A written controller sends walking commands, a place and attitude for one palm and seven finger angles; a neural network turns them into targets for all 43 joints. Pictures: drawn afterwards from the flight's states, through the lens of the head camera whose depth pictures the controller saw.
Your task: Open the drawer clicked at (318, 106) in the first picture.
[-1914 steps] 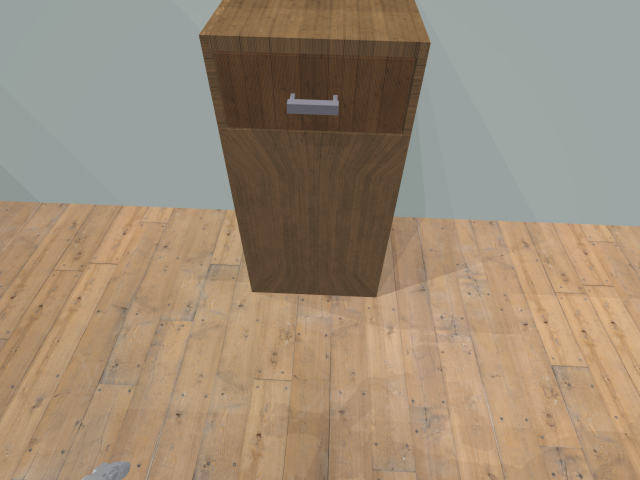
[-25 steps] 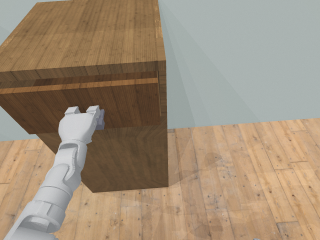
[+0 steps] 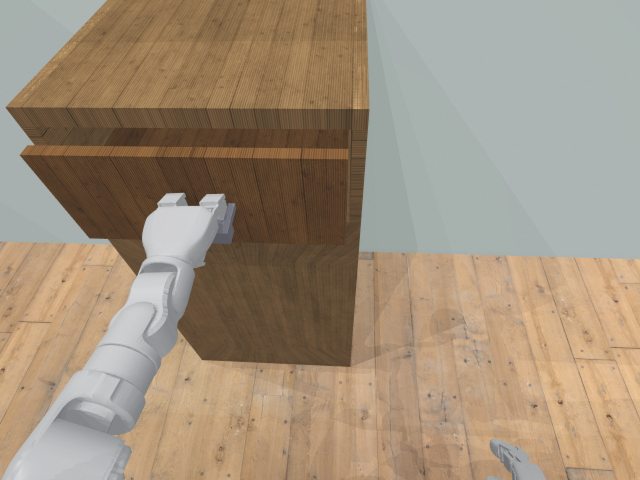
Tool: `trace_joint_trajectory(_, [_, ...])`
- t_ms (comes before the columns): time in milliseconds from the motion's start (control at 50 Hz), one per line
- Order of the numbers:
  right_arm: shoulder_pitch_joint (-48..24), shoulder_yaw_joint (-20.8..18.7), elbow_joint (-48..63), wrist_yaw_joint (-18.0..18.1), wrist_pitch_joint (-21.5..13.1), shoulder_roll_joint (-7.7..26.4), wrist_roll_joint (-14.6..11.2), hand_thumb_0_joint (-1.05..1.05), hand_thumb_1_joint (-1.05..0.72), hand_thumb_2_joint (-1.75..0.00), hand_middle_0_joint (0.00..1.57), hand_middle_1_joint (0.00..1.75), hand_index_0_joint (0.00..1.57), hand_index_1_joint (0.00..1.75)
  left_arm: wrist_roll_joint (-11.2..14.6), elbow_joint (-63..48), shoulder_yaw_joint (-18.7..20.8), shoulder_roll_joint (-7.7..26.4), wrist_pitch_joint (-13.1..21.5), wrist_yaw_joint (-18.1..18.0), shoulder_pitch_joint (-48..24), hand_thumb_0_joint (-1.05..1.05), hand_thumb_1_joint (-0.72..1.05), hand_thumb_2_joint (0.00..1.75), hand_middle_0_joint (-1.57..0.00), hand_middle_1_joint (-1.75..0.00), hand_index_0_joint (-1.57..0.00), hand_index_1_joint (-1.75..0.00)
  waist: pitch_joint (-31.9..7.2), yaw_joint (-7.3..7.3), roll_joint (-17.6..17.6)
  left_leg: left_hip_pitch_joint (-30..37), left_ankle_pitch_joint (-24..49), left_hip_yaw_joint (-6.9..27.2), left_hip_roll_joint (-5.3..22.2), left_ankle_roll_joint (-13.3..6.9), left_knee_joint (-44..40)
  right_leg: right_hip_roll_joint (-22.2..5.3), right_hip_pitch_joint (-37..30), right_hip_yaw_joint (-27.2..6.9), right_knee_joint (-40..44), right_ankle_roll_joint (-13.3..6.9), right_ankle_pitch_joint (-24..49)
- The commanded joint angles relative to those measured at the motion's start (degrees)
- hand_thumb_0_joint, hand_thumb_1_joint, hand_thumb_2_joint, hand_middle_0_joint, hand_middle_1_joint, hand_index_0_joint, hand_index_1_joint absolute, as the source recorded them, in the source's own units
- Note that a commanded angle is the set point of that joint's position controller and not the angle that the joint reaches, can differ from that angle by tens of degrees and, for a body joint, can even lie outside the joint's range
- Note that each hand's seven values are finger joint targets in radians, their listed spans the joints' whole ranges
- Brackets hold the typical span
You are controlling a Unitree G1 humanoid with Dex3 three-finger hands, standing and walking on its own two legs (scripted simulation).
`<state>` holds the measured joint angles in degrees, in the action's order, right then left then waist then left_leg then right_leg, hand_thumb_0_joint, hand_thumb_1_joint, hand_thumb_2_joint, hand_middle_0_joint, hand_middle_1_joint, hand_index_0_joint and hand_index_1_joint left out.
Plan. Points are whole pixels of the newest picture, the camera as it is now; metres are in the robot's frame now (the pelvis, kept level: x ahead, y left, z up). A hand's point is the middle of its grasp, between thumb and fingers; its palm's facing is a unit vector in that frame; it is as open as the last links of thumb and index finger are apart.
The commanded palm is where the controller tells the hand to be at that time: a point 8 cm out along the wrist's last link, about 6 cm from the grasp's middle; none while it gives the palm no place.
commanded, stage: pull the drawer open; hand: left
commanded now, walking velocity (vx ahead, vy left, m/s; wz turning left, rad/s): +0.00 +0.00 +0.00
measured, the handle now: (194, 220) +0.44 +0.22 +0.06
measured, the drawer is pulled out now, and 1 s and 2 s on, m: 0.05 0.06 0.07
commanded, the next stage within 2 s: relax the arm and regain balance in 1.74 s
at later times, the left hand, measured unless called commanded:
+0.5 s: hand (196, 251) +0.40 +0.21 +0.03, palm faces -0.03 -0.02 -1.00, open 5.4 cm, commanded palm +0.40 +0.20 +0.09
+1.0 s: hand (195, 257) +0.39 +0.21 +0.03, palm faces -0.01 -0.07 -1.00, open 5.4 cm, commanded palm +0.34 +0.20 +0.09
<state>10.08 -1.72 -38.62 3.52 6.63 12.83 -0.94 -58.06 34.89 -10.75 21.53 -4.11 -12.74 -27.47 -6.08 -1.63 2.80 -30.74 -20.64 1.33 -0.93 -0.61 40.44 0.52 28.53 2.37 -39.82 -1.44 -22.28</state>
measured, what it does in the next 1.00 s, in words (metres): stands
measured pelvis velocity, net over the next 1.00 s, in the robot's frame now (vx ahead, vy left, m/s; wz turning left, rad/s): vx -0.01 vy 0.02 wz -0.06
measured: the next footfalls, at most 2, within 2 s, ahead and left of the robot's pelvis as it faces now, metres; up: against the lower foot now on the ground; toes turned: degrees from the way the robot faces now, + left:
none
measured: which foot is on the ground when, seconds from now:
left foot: down 0.00-1.00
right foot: down 0.00-1.00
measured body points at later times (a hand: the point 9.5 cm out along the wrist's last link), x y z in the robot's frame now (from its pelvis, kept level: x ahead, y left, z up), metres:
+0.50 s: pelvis -0.04 +0.01 +0.00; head +0.01 -0.01 +0.44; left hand +0.39 +0.21 +0.09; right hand +0.00 -0.26 -0.14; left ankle -0.01 +0.11 -0.72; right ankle -0.03 -0.10 -0.72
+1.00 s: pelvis -0.01 +0.02 +0.00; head +0.03 +0.00 +0.45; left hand +0.38 +0.21 +0.09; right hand +0.08 -0.24 -0.13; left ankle -0.01 +0.11 -0.72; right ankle -0.03 -0.10 -0.72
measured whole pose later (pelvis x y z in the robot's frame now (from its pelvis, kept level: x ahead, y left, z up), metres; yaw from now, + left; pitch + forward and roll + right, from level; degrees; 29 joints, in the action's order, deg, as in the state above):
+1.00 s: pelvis -0.01 +0.02 +0.00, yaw -3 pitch +11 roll -1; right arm 16.2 -2.8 -37.4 1.8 4.8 13.5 -2.0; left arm -57.8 33.6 -8.0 20.9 -5.3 -15.2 -23.3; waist -7.4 0.6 3.4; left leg -30.4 -19.8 -2.3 -0.6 -2.3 39.2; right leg 0.8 29.1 -1.3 -38.0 0.1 -19.8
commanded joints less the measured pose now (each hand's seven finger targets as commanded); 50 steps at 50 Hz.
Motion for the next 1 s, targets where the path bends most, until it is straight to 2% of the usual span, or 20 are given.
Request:
trace_joint_trajectory(0, [3.5,-3.0,4.8,0.9,-1.4,8.0,-0.1,0.0,-0.9,-0.9,0.2,0.3,0.2,0.3,-1.4,-9.0,5.8,11.0,1.4,-2.1,-30.0,0.0,0.9,0.9,-0.4,-1.35,-0.4,-1.35,-19.7,4.57,-2.4,12.1,21.3,-2.0,-1.4,-1.4,-1.7,1.4,-4.9,-1.3,4.1,-0.7,23.8])
trace_joint_trajectory(20, [3.7,-3.0,5.1,0.8,-1.5,7.7,-0.2,0.0,-0.9,-0.9,0.2,0.3,0.2,0.3,-1.3,-9.5,4.7,10.0,1.9,-2.4,-31.7,0.0,0.9,0.9,-0.4,-1.35,-0.4,-1.35,-20.3,4.58,-0.7,12.0,20.7,-2.1,-1.5,-1.4,-1.7,1.4,-4.7,-1.5,4.0,-0.7,23.4])
trace_joint_trajectory(60, [4.7,-3.2,4.6,0.8,-1.8,7.7,-0.2,0.0,-0.9,-0.9,0.2,0.3,0.2,0.3,-1.3,-6.8,4.5,9.2,2.4,-2.9,-32.0,0.0,0.9,0.9,-0.4,-1.35,-0.4,-1.35,-19.3,5.11,-1.8,11.1,18.9,-2.1,-1.5,-1.6,-1.8,1.5,-3.6,-1.4,4.4,-0.6,21.6])
trace_joint_trajectory(120, [6.0,-3.3,4.5,0.9,-2.0,8.2,-0.4,0.0,-0.9,-0.9,0.2,0.3,0.2,0.3,-1.5,-4.6,6.0,11.5,3.4,-3.4,-33.8,0.0,0.9,0.9,-0.4,-1.35,-0.4,-1.35,-18.6,5.09,-2.4,9.1,14.8,-1.9,-1.4,-1.7,-2.7,1.5,-3.0,-1.6,5.0,-0.6,16.6])
trace_joint_trajectory(160, [6.8,-3.5,4.2,0.9,-2.3,8.1,-0.4,0.0,-0.9,-0.9,0.2,0.3,0.2,0.3,-1.4,-4.2,4.2,9.4,3.9,-3.9,-35.5,0.0,0.9,0.9,-0.4,-1.35,-0.4,-1.35,-18.7,5.66,-1.0,9.4,13.8,-1.9,-1.4,-1.8,-2.8,1.6,-1.7,-1.5,5.1,-0.7,15.0])
trace_joint_trajectory(200, [7.7,-3.7,3.6,0.9,-2.5,8.6,-0.5,0.0,-0.9,-0.9,0.2,0.3,0.2,0.3,-1.6,-1.6,6.1,11.7,4.1,-4.3,-35.9,0.0,0.9,0.9,-0.4,-1.35,-0.4,-1.35,-17.9,5.77,-1.7,8.2,12.2,-1.6,-1.3,-1.9,-3.0,1.7,-1.3,-1.6,5.5,-0.8,12.8])
trace_joint_trajectory(260, [8.4,-3.9,3.5,1.0,-3.2,8.5,-0.6,0.0,-0.9,-0.9,0.2,0.3,0.2,0.3,-1.6,-1.2,5.0,10.6,4.6,-5.1,-37.9,0.0,0.9,0.9,-0.4,-1.35,-0.4,-1.35,-18.4,6.2,-0.7,8.2,9.6,-1.9,-1.2,-2.0,-3.3,1.7,-0.2,-2.0,6.0,-0.6,9.9])
trace_joint_trajectory(300, [9.0,-3.9,3.0,1.0,-3.4,9.1,-0.6,0.0,-0.9,-0.9,0.2,0.3,0.2,0.3,-1.8,0.6,7.3,13.6,4.7,-5.5,-38.2,0.0,0.9,0.9,-0.4,-1.35,-0.4,-1.35,-17.7,6.17,-2.0,7.0,8.7,-1.6,-1.0,-2.0,-3.5,1.8,-0.2,-2.0,6.0,-0.7,8.6])
trace_joint_trajectory(360, [9.6,-3.9,3.1,0.8,-4.2,8.6,-0.7,0.0,-0.9,-0.9,0.2,0.3,0.2,0.3,-1.7,0.6,4.0,9.7,4.9,-5.9,-40.4,0.0,0.9,0.9,-0.4,-1.35,-0.4,-1.35,-17.9,6.74,0.4,8.2,7.9,-1.7,-1.0,-2.0,-3.8,2.0,1.8,-1.7,6.1,-0.8,7.3])
trace_joint_trajectory(380, [9.9,-4.0,2.7,0.9,-4.3,8.9,-0.8,0.0,-0.9,-0.9,0.2,0.3,0.2,0.3,-1.9,2.3,6.5,12.7,4.6,-6.2,-39.9,0.0,0.9,0.9,-0.4,-1.35,-0.4,-1.35,-17.1,6.52,-0.4,7.4,6.9,-1.5,-0.8,-2.0,-3.8,2.0,1.9,-1.7,6.0,-0.8,6.4])
trace_joint_trajectory(440, [10.1,-3.7,2.8,1.1,-4.8,9.1,-0.9,0.0,-0.9,-0.9,0.2,0.3,0.2,0.3,-1.9,3.3,6.5,13.1,4.5,-6.4,-40.8,0.0,0.9,0.9,-0.4,-1.35,-0.4,-1.35,-17.3,6.73,-1.5,6.1,5.3,-1.4,-0.8,-2.1,-4.1,1.9,1.7,-1.8,6.2,-0.6,5.2])
trace_joint_trajectory(460, [10.0,-3.6,3.1,1.1,-5.0,8.9,-0.8,0.0,-0.9,-0.9,0.2,0.3,0.2,0.3,-1.9,3.2,5.1,11.6,4.5,-6.4,-41.3,0.0,0.9,0.9,-0.4,-1.35,-0.4,-1.35,-17.9,6.82,-0.3,6.5,5.1,-1.6,-1.0,-2.0,-4.2,1.9,1.9,-1.8,6.3,-0.6,4.9])
trace_joint_trajectory(540, [10.4,-3.4,2.9,1.1,-5.4,9.1,-0.9,0.0,-0.9,-0.9,0.2,0.3,0.2,0.3,-1.9,5.7,5.7,12.3,4.0,-6.6,-41.6,0.0,0.9,0.9,-0.4,-1.35,-0.4,-1.35,-16.5,7.13,-1.1,6.1,3.8,-1.2,-0.7,-2.0,-4.5,2.1,3.3,-1.4,6.1,-0.7,3.8])
trace_joint_trajectory(620, [10.4,-3.3,3.2,1.1,-6.0,8.9,-0.8,0.0,-0.9,-0.9,0.2,0.3,0.2,0.3,-1.8,5.3,3.7,9.9,3.7,-6.8,-43.1,0.0,0.9,0.9,-0.4,-1.35,-0.4,-1.35,-17.1,7.54,-1.0,7.2,3.4,-1.0,-0.6,-1.9,-4.5,2.1,4.4,-1.2,5.9,-0.6,3.5])
trace_joint_trajectory(700, [9.3,-3.5,4.1,0.5,-5.7,8.8,-0.6,0.0,-0.9,-0.9,0.2,0.3,0.2,0.3,-1.2,4.3,4.3,8.3,3.4,-6.1,-35.8,0.0,0.9,0.9,-0.4,-1.35,-0.4,-1.35,-19.6,5.07,0.0,9.5,8.3,-1.0,-0.4,-1.6,-4.6,2.3,1.9,-0.6,5.3,-1.2,6.8])
trace_joint_trajectory(760, [8.0,-3.6,5.3,0.1,-5.3,8.5,-0.7,0.0,-0.9,-0.9,0.2,0.3,0.2,0.3,0.0,1.8,4.5,6.8,3.3,-5.4,-29.5,0.0,0.9,0.9,-0.4,-1.35,-0.4,-1.35,-19.9,3.6,-2.2,10.1,10.6,-1.4,-0.1,-1.6,-4.8,2.3,-0.4,-0.5,5.5,-1.1,8.8])
trace_joint_trajectory(800, [6.5,-3.7,6.6,-0.2,-4.8,8.7,-0.9,0.0,-0.9,-0.9,0.2,0.3,0.2,0.3,0.5,-2.1,6.2,7.9,3.2,-4.9,-22.6,0.0,0.9,0.9,-0.4,-1.35,-0.4,-1.35,-21.1,1.76,-1.9,11.0,14.5,-1.4,0.0,-1.5,-5.0,2.5,-3.3,-0.5,5.2,-1.5,12.0])
trace_joint_trajectory(840, [5.1,-3.6,8.0,-0.7,-4.7,8.2,-1.1,0.0,-0.9,-0.9,0.2,0.3,0.2,0.3,1.6,-6.2,4.3,4.5,2.7,-4.4,-16.5,0.0,0.9,0.9,-0.4,-1.35,-0.4,-1.35,-19.5,1.38,-2.7,11.7,17.4,-1.8,0.2,-1.5,-5.1,2.5,-4.2,-0.1,5.3,-1.3,14.9])
trace_joint_trajectory(940, [2.5,-3.4,9.1,-1.5,-4.2,8.5,-1.4,0.0,-0.9,-0.9,0.2,0.3,0.2,0.3,1.1,-14.1,4.0,4.1,0.5,-4.1,-8.3,0.0,0.9,0.9,-0.4,-1.35,-0.4,-1.35,-15.8,1.1,-3.0,12.6,21.9,-1.5,0.6,-1.3,-5.7,2.6,-4.8,0.2,5.6,-1.2,17.7])
trace_joint_trajectory(980, [1.8,-3.6,9.6,-1.8,-4.0,8.3,-1.3,0.0,-0.9,-0.9,0.2,0.3,0.2,0.3,0.7,-18.7,4.2,4.1,-0.9,-4.0,-5.4,0.0,0.9,0.9,-0.4,-1.35,-0.4,-1.35,-17.4,0.64,-1.9,15.0,26.8,-1.2,0.9,-1.1,-5.3,2.6,-5.4,0.2,5.1,-1.2,19.9])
